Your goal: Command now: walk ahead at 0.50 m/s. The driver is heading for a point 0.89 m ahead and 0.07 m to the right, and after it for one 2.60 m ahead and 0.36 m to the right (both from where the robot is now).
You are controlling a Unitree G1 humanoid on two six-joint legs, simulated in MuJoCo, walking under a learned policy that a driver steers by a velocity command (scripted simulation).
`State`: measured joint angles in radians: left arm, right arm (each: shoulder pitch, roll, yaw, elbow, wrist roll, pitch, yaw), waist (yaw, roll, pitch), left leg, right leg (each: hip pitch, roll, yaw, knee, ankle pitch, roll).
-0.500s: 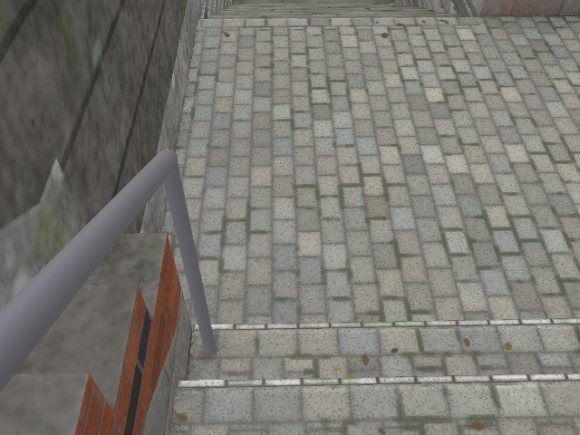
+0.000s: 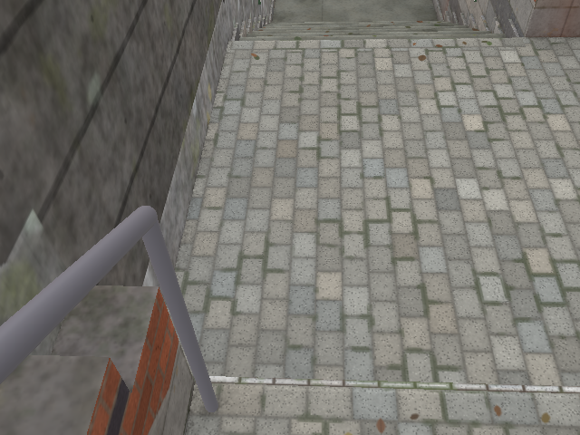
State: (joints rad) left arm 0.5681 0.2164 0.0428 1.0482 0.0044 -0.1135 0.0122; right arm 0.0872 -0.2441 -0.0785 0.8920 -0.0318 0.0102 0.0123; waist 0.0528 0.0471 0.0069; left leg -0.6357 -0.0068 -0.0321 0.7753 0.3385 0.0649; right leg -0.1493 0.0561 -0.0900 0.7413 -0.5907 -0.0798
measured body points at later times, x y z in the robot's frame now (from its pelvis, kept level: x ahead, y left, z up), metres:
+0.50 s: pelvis +0.28 -0.03 -0.21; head +0.27 -0.03 +0.24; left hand +0.37 +0.21 -0.35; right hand +0.18 -0.27 -0.35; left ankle +0.15 +0.05 -0.87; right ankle +0.46 -0.18 -0.89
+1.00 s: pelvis +0.55 -0.08 -0.36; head +0.54 -0.09 +0.09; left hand +0.43 +0.15 -0.50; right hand +0.68 -0.32 -0.49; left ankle +0.73 +0.08 -1.03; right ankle +0.45 -0.15 -1.05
